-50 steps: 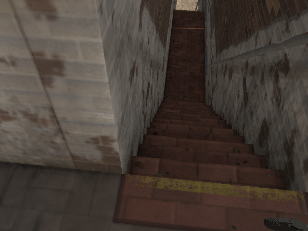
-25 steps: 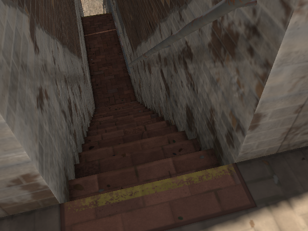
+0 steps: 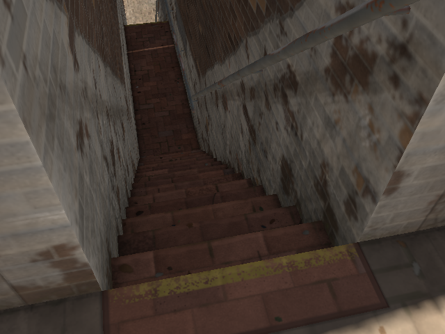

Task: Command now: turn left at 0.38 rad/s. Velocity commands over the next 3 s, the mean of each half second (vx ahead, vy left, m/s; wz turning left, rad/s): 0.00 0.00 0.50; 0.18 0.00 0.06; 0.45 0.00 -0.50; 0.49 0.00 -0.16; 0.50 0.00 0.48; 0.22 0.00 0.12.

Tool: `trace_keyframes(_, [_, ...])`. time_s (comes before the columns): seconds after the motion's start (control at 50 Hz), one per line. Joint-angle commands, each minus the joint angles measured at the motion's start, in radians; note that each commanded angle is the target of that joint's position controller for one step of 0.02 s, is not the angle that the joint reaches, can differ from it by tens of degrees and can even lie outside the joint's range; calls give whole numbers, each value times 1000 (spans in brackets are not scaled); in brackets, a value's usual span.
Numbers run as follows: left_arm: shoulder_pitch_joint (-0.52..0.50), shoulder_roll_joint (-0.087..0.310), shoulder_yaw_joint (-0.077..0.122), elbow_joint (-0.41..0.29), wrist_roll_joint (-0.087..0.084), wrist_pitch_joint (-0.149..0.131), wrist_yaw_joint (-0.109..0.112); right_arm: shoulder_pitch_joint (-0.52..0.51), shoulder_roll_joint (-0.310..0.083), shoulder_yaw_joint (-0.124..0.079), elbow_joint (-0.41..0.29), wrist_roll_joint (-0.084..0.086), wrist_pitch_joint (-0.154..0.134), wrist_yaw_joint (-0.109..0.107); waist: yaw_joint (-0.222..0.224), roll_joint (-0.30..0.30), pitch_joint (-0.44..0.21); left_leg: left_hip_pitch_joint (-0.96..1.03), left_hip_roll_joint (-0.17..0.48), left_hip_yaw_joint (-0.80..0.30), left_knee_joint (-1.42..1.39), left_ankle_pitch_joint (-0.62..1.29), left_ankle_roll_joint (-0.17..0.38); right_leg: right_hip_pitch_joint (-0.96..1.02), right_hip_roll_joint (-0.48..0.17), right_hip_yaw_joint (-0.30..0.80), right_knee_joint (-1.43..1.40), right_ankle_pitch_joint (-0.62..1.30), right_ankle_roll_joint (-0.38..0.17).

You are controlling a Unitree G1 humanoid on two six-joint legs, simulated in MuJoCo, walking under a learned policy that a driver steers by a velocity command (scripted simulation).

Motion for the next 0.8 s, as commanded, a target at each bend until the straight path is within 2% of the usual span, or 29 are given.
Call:
trace_keyframes(0.02, [-60, 109, 26, -84, 19, -24, 28, 64, -212, -84, -70, -17, -22, -29, -51, 161, -38, 154, 342, -408, -180, 409, 288, -161, 1, -47, 171, -173, 14])
trace_keyframes(0.04, [-49, 115, 28, -81, 28, -25, 31, 68, -206, -86, -71, -24, -28, -43, -56, 172, -48, 163, 355, -418, -187, 477, 303, -180, 1, -41, 279, -255, 20])
trace_keyframes(0.06, [-38, 118, 27, -74, 33, -26, 27, 54, -172, -74, -68, -27, -36, -68, -62, 163, -68, 171, 360, -411, -201, 457, 293, -186, -11, -17, 356, -284, 19])
trace_keyframes(0.1, [-34, 88, 14, -85, 43, -23, 15, -24, -159, -62, -65, -30, -46, -90, -26, 133, -53, 137, 300, -355, -205, 444, 234, -154, -13, -19, 268, -240, 20])
trace_keyframes(0.12, [-60, 60, 3, -99, 49, -16, 5, -37, -165, -62, -59, -33, -45, -96, -28, 139, -60, 151, 266, -322, -192, 454, 213, -134, 1, -35, 188, -194, 24])
trace_keyframes(0.18, [-20, 73, -1, -91, 14, -13, -24, -68, -221, -75, -55, -44, -15, -86, -26, 113, -89, 157, 234, -325, -156, 456, 196, -20, 50, -67, -44, -65, 3])
trace_keyframes(0.22, [22, 112, 14, -85, -13, -20, -42, -89, -246, -74, -41, -44, 21, -75, 3, 115, -87, 91, 216, -348, -142, 438, 184, 142, 71, -92, -260, 166, -53])
trace_keyframes(0.24, [23, 149, 28, -102, -16, -25, -43, -47, -218, -59, -16, -48, 34, -72, 4, 114, -106, 28, 192, -348, -122, 362, 130, 253, 13, -75, -254, 298, -121])
trace_keyframes(0.26, [65, 220, 54, -124, -2, -35, -34, 27, -153, -38, -1, -45, 44, -76, 11, -2, -164, -55, 100, -263, -4, 97, 29, 402, -149, 29, -238, 641, -263])
trace_keyframes(0.28, [99, 303, 83, -155, 28, -50, -20, 33, -80, -16, -50, -58, 33, -84, 26, -208, -179, -301, -44, -93, 185, -265, -110, 531, -446, 364, -302, 831, -555])
trace_keyframes(0.3, [128, 225, 69, -120, 56, -59, -7, -43, -143, -31, -30, -71, 32, -91, 58, -36, -109, -333, 52, -59, 406, -348, -143, 465, -480, 320, -348, 727, -537])
trace_keyframes(0.32, [58, 165, 55, -139, 43, -66, -10, -22, -167, -41, -4, -65, 32, -109, 9, -32, -72, -294, 69, -39, 500, -289, -149, 377, -400, 211, -363, 599, -444])
trace_keyframes(0.34, [-67, 89, 31, -183, 33, -65, -22, 21, -216, -62, 24, -59, 32, -123, -44, -88, -47, -255, 72, -24, 589, -231, -150, 302, -319, 112, -373, 539, -366])
trace_keyframes(0.36, [-117, 58, 17, -205, 25, -60, -28, 30, -209, -66, 29, -68, 30, -130, -64, -127, -41, -222, 66, -24, 605, -163, -149, 261, -280, 41, -373, 563, -336])
trace_keyframes(0.38, [-139, 95, 28, -222, 14, -55, -35, 28, -184, -56, 27, -79, 31, -122, -74, -104, -31, -171, 63, 25, 675, -139, -150, 201, -265, -8, -374, 635, -346])
trace_keyframes(0.4, [-145, 120, 38, -231, 22, -54, -37, 51, -155, -47, 32, -72, 37, -110, -79, -84, -47, -146, 63, 52, 681, -108, -154, 202, -247, -54, -373, 651, -353])
trace_keyframes(0.44, [-96, 134, 53, -237, 35, -52, -37, 47, -126, -33, 35, -39, 50, -91, -35, -66, -41, -172, 81, 56, 597, -54, -177, 286, -239, -109, -362, 627, -365])
trace_keyframes(0.46, [-65, 133, 58, -235, 25, -52, -34, 19, -128, -35, 26, -28, 46, -89, -5, -75, -19, -207, 102, 65, 530, -68, -189, 337, -260, -115, -358, 619, -372])
trace_keyframes(0.5, [24, 146, 74, -215, 28, -47, -32, 0, -123, -31, 14, -27, 51, -87, 34, -82, -17, -239, 133, 66, 427, -89, -197, 425, -307, -95, -349, 607, -396])
trace_keyframes(0.52, [56, 157, 84, -202, 35, -41, -35, -1, -111, -25, 10, -38, 54, -92, 44, -76, -17, -252, 147, 68, 369, -89, -198, 453, -339, -79, -350, 613, -410])
trace_keyframes(0.56, [80, 152, 94, -197, 32, -40, -38, -1, -107, -22, 8, -52, 60, -99, 52, -87, -15, -232, 155, 91, 293, -101, -183, 460, -352, -72, -360, 579, -421])
trace_keyframes(0.6, [48, 142, 99, -207, 32, -43, -40, 11, -113, -24, 8, -62, 61, -104, 36, -100, -21, -169, 147, 119, 241, -117, -153, 419, -341, -84, -374, 559, -418])
trace_keyframes(0.64, [17, 130, 100, -217, 32, -48, -38, 18, -126, -30, 10, -56, 60, -97, 25, -119, -23, -115, 140, 132, 200, -135, -119, 393, -328, -98, -380, 537, -409])
trace_keyframes(0.66, [40, 115, 96, -205, 33, -46, -41, 20, -120, -29, 17, -57, 59, -94, 30, -114, -24, -92, 143, 127, 163, -137, -102, 385, -322, -87, -398, 410, -392])
trace_keyframes(0.7, [97, 99, 90, -164, 29, -36, -57, 22, -105, -28, 33, -59, 56, -92, 41, -117, 18, -77, 128, 124, 82, -145, -65, 366, -307, -35, -444, -30, -360])
trace_keyframes(0.72, [90, 104, 88, -151, 24, -30, -60, 24, -109, -34, 44, -57, 50, -88, 28, -128, 38, -31, 116, 136, 26, -133, -46, 332, -303, -17, -446, -136, -343])
trace_keyframes(0.74, [68, 115, 89, -145, 23, -22, -61, 32, -110, -38, 56, -52, 42, -80, 7, -104, 46, 24, 102, 150, -62, -88, -25, 300, -294, -13, -428, -174, -338])
trace_keyframes(0.78, [52, 128, 87, -119, 36, 0, -67, 45, -110, -41, 83, -41, 17, -60, -15, -58, 41, 203, 72, 158, -237, 42, 34, 197, -262, -17, -361, -182, -335])
trace_keyframes(0.8, [58, 110, 79, -102, 50, 6, -73, 72, -110, -42, 84, -44, 4, -57, -33, -50, 14, 325, 89, 139, -226, 43, 63, 108, -238, -25, -311, -158, -324])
